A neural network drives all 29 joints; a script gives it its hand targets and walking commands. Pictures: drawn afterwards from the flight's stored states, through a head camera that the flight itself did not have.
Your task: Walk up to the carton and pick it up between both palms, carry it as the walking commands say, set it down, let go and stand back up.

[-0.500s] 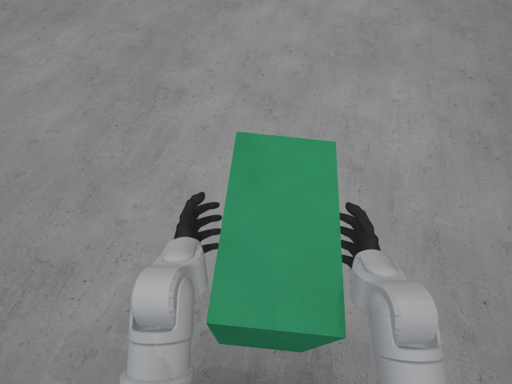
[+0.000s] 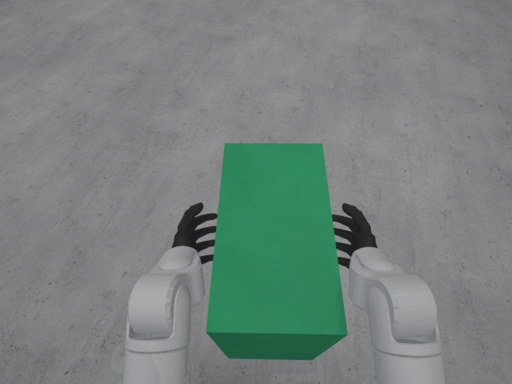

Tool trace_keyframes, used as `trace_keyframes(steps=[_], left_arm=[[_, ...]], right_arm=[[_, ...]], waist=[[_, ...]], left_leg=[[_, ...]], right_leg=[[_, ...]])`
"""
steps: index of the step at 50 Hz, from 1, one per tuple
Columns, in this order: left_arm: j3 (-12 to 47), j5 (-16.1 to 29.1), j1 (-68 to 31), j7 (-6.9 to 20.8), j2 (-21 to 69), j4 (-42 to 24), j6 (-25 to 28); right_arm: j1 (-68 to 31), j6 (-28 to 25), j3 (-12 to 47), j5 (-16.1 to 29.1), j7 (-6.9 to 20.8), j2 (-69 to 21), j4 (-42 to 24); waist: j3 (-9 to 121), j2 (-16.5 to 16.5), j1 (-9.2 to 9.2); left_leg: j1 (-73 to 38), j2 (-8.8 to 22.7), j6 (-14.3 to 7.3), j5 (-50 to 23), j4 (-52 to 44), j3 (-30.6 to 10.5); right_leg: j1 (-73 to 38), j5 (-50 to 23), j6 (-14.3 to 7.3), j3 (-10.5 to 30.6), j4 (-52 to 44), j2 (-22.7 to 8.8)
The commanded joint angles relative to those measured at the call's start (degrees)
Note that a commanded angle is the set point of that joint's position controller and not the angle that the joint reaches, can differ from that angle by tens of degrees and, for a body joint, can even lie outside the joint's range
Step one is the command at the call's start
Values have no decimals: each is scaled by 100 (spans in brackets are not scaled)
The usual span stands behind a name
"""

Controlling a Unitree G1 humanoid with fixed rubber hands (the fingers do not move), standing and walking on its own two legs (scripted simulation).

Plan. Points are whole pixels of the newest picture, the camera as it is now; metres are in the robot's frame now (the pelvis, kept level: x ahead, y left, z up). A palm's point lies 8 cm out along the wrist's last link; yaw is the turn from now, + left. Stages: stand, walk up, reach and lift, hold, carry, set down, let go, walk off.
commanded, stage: carry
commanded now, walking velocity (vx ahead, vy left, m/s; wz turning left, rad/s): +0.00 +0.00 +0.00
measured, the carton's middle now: (271, 259) +0.31 +0.01 -0.01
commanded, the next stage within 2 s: none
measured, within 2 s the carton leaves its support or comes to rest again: neither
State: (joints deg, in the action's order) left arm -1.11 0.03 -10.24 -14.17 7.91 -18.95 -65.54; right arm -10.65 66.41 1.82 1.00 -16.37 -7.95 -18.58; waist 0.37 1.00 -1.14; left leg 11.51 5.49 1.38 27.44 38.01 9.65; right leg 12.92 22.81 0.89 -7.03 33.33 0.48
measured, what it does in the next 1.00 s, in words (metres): walks ahead: left foot, then right foot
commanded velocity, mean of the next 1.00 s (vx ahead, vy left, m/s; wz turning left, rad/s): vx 0.00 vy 0.00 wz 0.00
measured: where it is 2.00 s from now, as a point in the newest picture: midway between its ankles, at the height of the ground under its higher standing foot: (264, 135)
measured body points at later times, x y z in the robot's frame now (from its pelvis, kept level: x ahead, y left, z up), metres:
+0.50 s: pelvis +0.35 +0.03 -0.04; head +0.41 +0.05 +0.41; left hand +0.64 +0.16 -0.02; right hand +0.64 -0.09 -0.02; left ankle +0.18 +0.12 -0.61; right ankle +0.22 -0.03 -0.72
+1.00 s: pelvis +0.83 +0.04 -0.03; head +0.93 +0.05 +0.41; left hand +1.15 +0.15 -0.04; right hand +1.14 -0.10 -0.02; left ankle +0.63 +0.15 -0.58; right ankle +0.82 -0.01 -0.72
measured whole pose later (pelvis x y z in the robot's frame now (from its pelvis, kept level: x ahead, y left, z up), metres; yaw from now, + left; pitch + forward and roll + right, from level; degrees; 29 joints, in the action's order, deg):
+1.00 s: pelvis +0.83 +0.04 -0.03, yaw +4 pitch +5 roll +0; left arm 0.9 -6.4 -13.0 -10.7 8.3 2.2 -40.7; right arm -7.7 40.9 -1.7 -1.4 -12.0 -7.5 -4.9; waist -6.6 -2.2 4.1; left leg 22.3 -3.9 1.7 35.3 85.0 -3.2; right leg 28.7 27.3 -7.6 -6.2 50.6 4.2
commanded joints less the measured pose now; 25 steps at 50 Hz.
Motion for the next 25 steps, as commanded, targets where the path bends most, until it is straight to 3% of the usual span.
trace_keyframes(steps=[1, 2, 3, 4, 5, 6, 7, 8, 9, 10, 11, 12, 13, 14, 15, 16, 17, 18, 19, 20, 21, 22, 23, 24, 25], left_arm=[[2750, 1527, -2303, 883, 5646, -858, 405], [2575, 1455, -2156, 885, 5673, -719, 384], [2459, 1309, -2145, 872, 5664, -487, 308], [2441, 1257, -2216, 840, 5607, -557, 323], [2607, 1402, -2470, 869, 5713, -757, 364], [2674, 1395, -2451, 836, 5648, -739, 346], [2656, 1405, -2425, 799, 5582, -761, 345], [2669, 1439, -2586, 787, 5362, -1000, 392], [2773, 1583, -2974, 831, 5484, -1335, 379], [2771, 1599, -2999, 839, 5313, -1341, 363], [2849, 1560, -2739, 845, 5464, -1122, 368], [2790, 1602, -2892, 815, 5414, -1360, 425], [1935, 909, -2399, 871, 4511, 537, 527], [1049, 190, -1718, 957, 3730, 2263, 913], [2079, 1085, -2421, 988, 4629, 253, 1295], [2258, 1144, -2796, 1016, 4874, -400, 1534], [2653, 1521, -2871, 915, 5291, -1492, 1541], [2477, 1252, -2426, 861, 5288, -749, 1495], [1823, 509, -1908, 890, 4886, 920, 1587], [1622, 349, -1512, 874, 4770, 753, 1754], [1827, 477, -1947, 814, 5006, 136, 1822], [2253, 860, -2262, 764, 5139, -1075, 1822], [2042, 396, -2125, 860, 4946, 351, 1818], [2390, 679, -2219, 798, 5152, -186, 1881], [2622, 846, -2093, 846, 4967, -583, 1936]], right_arm=[[-2772, -484, 2681, 1332, 869, -5388, -1932], [-3068, -472, 2796, 1409, 889, -5398, -1925], [-3049, -404, 2770, 1391, 885, -5416, -1704], [-2977, -392, 2724, 1440, 900, -5447, -1551], [-2981, -443, 2634, 1409, 907, -5505, -1610], [-2818, -399, 2633, 1406, 938, -5562, -1394], [-2676, -408, 2602, 1448, 933, -5604, -1379], [-2394, -418, 2453, 1396, 955, -5550, -1092], [-2343, -487, 2266, 1386, 895, -5721, -1001], [-2021, -451, 2130, 1238, 848, -5666, -780], [-2011, -491, 2207, 1140, 841, -5602, -1077], [-2080, -500, 2196, 1161, 870, -5597, -1057], [-1734, -589, 1389, 449, 947, -4696, 648], [-1875, -992, 715, -98, 1067, -3874, 1885], [-2718, -1422, 1706, 714, 1075, -4545, -125], [-2815, -1605, 2106, 938, 1151, -4783, -860], [-3190, -1575, 2659, 1497, 1083, -5040, -2034], [-3291, -1524, 2761, 1473, 1104, -5029, -1961], [-3106, -1509, 2495, 978, 1233, -4806, -374], [-3067, -1651, 2587, 1082, 1284, -4642, -617], [-3468, -1751, 2840, 1468, 1283, -4770, -1223], [-3523, -1764, 3069, 1841, 1216, -4967, -2043], [-3169, -1800, 2461, 1048, 1280, -4733, -501], [-2925, -1884, 2479, 1217, 1218, -4695, -972], [-2409, -1967, 2355, 1069, 1235, -4454, -993]], waist=[[2784, -2380, 6], [2307, -1867, -57], [1997, -1501, -64], [1634, -1192, -86], [1665, -1346, -64], [1964, -1242, 30], [2483, -685, 362], [2687, 556, 474], [2235, 2682, 372], [1801, 2464, 453], [1156, 1645, 507], [1060, 1078, 485], [848, 774, 480], [956, 664, 349], [1471, 384, 171], [2100, -90, 61], [2937, -290, -181], [3358, -1364, -119], [3590, -1852, -136], [3080, -1801, -112], [2457, -1129, -111], [1996, -712, -180], [1652, -852, -308], [1726, -738, -317], [2146, -630, -300]], left_leg=[[2441, -533, 101, 1043, 1839, -423], [2674, -608, 9, 1315, 1558, -487], [2700, -626, -101, 903, 1004, -421], [2569, -805, -81, 573, 671, 4], [2249, -1029, -27, 152, 297, 422], [1265, -1071, 16, -881, -427, 562], [-598, -806, -75, -3066, -1338, 381], [-2770, 214, -438, -8027, -993, -1153], [-4269, 1219, -1459, -12951, -58, -2363], [-4369, 1375, -1561, -12299, -216, -2678], [-4341, 1251, -1292, -11377, -287, -2570], [-4338, 1202, -1143, -10677, -226, -2537], [-3953, 1016, -1044, -10216, -233, -2257], [-3403, 729, -933, -9761, -102, -1746], [-2259, 349, -463, -10020, 248, -651], [-1217, 247, -276, -8927, 1201, -196], [145, 86, 69, -6916, 2836, -70], [1980, -755, 347, -935, 4419, -157], [2269, -1024, 331, 1095, 4733, -879], [2700, -771, 249, 1125, 4837, -1183], [3353, -608, 123, 1437, 4635, -1276], [4315, -667, 20, 1927, 4877, -1224], [5026, -679, 23, 2376, 5018, -1106], [5660, -646, 35, 2846, 4868, -1184], [5764, -486, -26, 2786, 4405, -1359]], right_leg=[[-4128, -11295, -1086, 2064, 162, -1715], [-3930, -11090, -1043, 2085, 0, -1703], [-3800, -10448, -936, 1816, 14, -1596], [-3423, -10006, -829, 1409, 73, -1382], [-3214, -10453, -719, 943, 441, -1127], [-2810, -10265, -532, 593, 923, -1009], [-1728, -8651, -269, 200, 1979, -772], [632, -4904, 91, 137, 3228, -364], [3030, 1212, 350, 48, 4007, 644], [3918, 2438, 255, 394, 4338, 534], [4642, 2753, 91, 339, 4144, 508], [4783, 2562, 21, 325, 3878, 369], [4779, 2596, -13, 123, 3244, 389], [4075, 2185, -9, -157, 2299, 473], [1901, 865, 138, -773, 1027, 745], [3, -1358, 253, -1097, -50, 997], [-2276, -4398, -296, -48, -380, 311], [-4029, -9848, -1339, 2255, 293, -1406], [-4020, -11510, -1907, 3239, 252, -2048], [-3813, -10525, -1950, 3489, 101, -2072], [-3635, -9785, -1821, 3541, 165, -1977], [-3757, -9139, -1666, 3416, 245, -1734], [-4005, -9013, -1554, 3182, 422, -1644], [-4306, -8912, -1516, 3275, 635, -1674], [-4623, -8306, -1460, 3218, 775, -1718]])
